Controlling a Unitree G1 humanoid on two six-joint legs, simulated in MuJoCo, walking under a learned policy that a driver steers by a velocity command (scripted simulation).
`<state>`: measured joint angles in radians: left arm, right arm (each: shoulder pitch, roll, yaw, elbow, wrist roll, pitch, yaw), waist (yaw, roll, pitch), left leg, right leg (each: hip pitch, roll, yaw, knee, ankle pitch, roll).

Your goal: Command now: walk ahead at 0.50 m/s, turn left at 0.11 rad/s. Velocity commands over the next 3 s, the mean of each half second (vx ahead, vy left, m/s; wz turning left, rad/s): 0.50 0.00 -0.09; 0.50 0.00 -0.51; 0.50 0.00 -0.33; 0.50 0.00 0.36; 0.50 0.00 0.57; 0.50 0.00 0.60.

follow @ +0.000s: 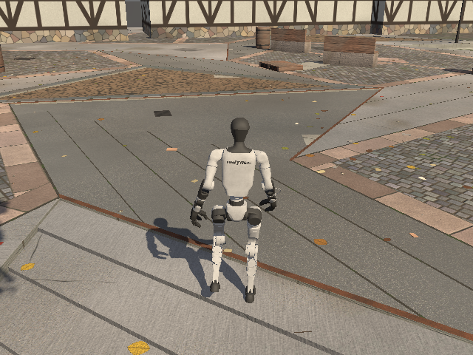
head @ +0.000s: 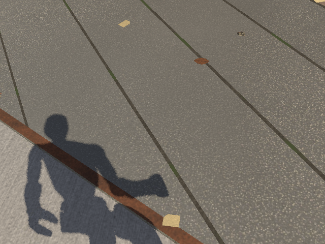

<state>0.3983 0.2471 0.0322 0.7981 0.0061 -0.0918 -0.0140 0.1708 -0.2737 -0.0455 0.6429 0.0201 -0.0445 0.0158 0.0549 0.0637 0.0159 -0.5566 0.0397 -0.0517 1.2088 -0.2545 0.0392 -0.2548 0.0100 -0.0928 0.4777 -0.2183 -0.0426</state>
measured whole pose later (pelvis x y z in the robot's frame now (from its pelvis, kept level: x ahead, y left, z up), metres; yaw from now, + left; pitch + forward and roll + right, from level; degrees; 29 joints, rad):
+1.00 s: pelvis +0.51 -0.01 +0.02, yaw -22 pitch +1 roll -1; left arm 0.23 0.27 0.06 0.65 0.00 -0.05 -0.03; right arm 0.20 -0.28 -0.04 0.74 0.01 -0.11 0.01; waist 0.01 0.02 0.04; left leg -0.46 0.05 -0.06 1.29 -0.32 0.02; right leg -0.41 0.10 -0.05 0.59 -0.20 -0.11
